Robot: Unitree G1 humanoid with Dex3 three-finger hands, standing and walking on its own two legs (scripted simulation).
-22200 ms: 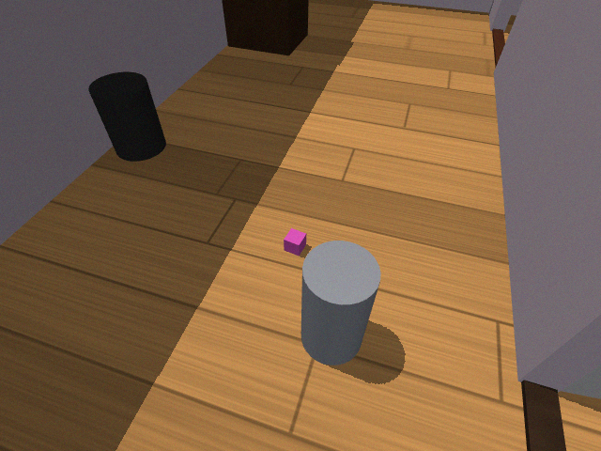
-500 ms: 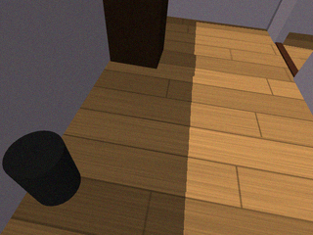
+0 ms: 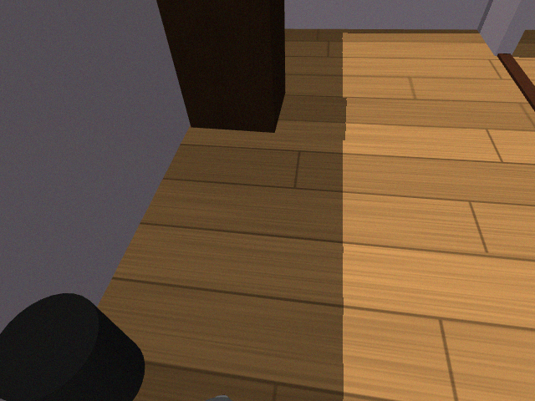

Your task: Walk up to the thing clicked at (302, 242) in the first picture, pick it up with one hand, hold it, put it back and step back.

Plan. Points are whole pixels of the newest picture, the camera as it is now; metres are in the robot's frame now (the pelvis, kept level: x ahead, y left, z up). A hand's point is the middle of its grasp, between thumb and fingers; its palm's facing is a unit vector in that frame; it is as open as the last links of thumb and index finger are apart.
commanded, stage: walk up
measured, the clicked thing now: out of the picture -0.24 -0.37 -0.73
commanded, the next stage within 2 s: none
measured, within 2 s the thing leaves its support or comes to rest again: neither
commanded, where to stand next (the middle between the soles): +0.34 +0.05 m, yaw -86 degrees
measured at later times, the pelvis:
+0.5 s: pelvis +0.20 +0.11 +0.01, yaw -27 degrees
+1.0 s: pelvis +0.36 +0.14 -0.04, yaw -51 degrees
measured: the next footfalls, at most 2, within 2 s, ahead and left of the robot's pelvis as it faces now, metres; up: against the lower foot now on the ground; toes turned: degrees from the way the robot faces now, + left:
left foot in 0.24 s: +0.28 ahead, +0.17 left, +0.00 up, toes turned -18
right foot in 0.68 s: +0.31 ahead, -0.07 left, +0.00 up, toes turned -40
